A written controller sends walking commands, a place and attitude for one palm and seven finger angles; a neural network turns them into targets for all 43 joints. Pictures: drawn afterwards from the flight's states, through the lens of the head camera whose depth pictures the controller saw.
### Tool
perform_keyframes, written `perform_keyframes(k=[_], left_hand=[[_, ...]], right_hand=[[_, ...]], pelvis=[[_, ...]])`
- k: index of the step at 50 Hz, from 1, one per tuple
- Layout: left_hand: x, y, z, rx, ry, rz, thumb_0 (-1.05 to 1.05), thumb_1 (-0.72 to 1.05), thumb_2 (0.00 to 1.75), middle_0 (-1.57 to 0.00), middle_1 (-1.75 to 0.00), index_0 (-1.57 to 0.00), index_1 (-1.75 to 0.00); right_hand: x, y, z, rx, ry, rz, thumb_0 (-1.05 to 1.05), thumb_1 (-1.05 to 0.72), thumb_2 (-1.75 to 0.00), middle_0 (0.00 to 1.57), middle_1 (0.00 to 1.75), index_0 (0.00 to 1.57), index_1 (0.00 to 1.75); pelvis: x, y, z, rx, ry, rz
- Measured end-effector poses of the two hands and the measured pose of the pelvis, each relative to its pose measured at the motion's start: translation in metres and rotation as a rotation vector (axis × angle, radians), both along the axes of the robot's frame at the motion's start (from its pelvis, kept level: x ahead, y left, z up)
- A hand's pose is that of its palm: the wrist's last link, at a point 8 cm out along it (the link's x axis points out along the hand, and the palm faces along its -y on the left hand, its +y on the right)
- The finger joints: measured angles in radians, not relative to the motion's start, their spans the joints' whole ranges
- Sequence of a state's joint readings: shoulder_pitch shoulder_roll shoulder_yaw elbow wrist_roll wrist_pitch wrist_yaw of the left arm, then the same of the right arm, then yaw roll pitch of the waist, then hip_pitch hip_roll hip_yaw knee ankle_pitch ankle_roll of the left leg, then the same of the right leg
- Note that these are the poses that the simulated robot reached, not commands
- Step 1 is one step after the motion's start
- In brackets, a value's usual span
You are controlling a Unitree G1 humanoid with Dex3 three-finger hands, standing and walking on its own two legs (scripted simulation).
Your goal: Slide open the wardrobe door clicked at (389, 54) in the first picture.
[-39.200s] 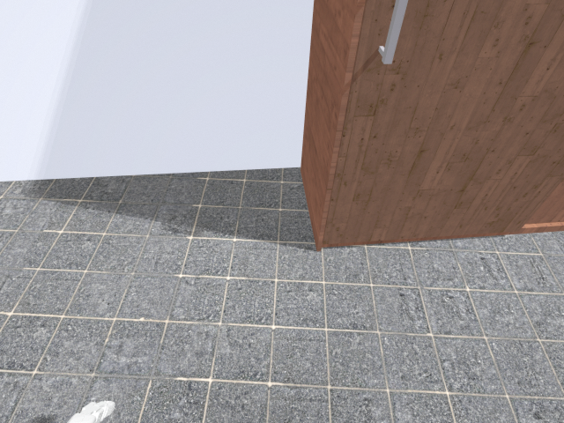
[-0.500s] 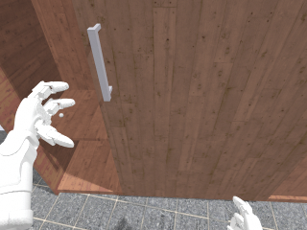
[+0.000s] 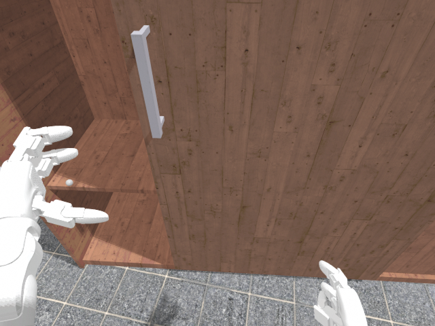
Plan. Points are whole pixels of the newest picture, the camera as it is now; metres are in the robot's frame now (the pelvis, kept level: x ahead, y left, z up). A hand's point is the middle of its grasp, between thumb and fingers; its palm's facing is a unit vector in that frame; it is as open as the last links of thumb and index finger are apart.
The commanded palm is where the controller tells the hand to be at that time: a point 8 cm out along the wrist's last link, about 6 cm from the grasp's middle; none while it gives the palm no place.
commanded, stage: draw the hand back to the body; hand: left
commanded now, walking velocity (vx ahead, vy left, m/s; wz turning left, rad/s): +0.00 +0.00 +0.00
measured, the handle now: (151, 86) +0.51 +0.21 +0.22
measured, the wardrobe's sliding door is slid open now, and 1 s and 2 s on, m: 0.45 0.45 0.45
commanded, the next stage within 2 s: step back with the hand held close in 0.94 s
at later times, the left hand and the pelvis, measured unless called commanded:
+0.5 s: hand (68, 199) +0.24 +0.27 +0.16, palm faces +0.42 -0.83 -0.36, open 9.3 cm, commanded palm +0.18 +0.30 +0.17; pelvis +0.03 +0.01 +0.01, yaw -2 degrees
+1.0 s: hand (67, 205) +0.23 +0.27 +0.16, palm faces +0.44 -0.82 -0.37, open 7.4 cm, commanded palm +0.18 +0.30 +0.17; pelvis +0.04 +0.00 +0.01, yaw -1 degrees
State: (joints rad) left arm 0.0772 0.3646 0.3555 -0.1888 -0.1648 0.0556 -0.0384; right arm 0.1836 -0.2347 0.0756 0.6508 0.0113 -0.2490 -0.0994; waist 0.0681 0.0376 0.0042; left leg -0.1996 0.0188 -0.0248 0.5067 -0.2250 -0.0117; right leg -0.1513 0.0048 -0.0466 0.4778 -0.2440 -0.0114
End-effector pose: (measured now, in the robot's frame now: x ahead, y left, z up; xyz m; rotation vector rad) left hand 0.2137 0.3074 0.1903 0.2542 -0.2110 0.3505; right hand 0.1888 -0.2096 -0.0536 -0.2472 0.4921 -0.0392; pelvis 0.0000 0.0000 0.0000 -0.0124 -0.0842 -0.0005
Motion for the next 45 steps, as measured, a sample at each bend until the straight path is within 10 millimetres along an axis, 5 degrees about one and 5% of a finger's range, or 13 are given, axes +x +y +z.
perform_keyframes(k=[12, 32, 45], left_hand=[[-0.014, -0.002, -0.013, 0.094, 0.023, 0.092, -0.01, 0.01, 0.47, -0.23, -0.83, -0.24, -0.82], [-0.029, 0.0, -0.02, 0.14, 0.104, 0.12, 0.01, 0.72, 0.82, -0.21, -0.41, -0.22, -0.4], [-0.027, -0.004, -0.013, 0.143, 0.08, 0.133, 0.01, 0.88, 0.89, -0.21, -0.31, -0.21, -0.31]], right_hand=[[-0.016, 0.0, -0.025, -0.001, 0.173, -0.049, 0.02, -0.9, -0.9, 0.21, 0.3, 0.2, 0.3], [0.024, -0.007, -0.008, -0.012, 0.116, -0.061, 0.02, -0.9, -0.9, 0.21, 0.3, 0.2, 0.3], [0.023, 0.001, -0.013, 0.014, 0.129, -0.041, 0.02, -0.9, -0.9, 0.21, 0.3, 0.2, 0.3]], pelvis=[[0.018, 0.008, 0.005, 0.009, -0.008, -0.017], [0.038, 0.007, 0.007, 0.009, -0.004, -0.023], [0.037, 0.003, 0.007, 0.011, -0.009, -0.017]])
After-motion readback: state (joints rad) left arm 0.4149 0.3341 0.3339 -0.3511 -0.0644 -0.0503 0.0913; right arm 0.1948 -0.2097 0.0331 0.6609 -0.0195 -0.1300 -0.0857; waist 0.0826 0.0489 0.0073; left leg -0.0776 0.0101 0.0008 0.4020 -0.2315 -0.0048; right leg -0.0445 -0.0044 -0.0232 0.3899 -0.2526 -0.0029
